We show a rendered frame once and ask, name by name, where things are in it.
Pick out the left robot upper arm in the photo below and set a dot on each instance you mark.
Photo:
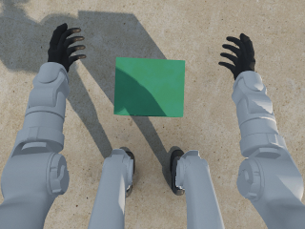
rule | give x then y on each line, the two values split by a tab
30	184

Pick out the robot left hand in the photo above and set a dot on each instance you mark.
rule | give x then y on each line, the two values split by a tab
59	51

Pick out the robot thigh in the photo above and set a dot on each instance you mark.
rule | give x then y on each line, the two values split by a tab
108	211
203	210

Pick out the right robot upper arm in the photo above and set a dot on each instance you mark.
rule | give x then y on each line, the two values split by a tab
275	188

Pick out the robot left forearm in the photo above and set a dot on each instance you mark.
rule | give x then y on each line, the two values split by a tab
42	130

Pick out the left robot thigh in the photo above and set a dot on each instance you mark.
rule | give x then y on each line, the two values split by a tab
108	211

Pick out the robot right forearm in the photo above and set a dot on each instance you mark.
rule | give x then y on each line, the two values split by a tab
256	120

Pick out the robot right hand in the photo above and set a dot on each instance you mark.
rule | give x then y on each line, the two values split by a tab
244	60

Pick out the right robot thigh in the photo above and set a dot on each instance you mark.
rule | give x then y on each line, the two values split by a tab
203	210

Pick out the carton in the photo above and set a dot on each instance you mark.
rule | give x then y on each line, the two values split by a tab
149	87

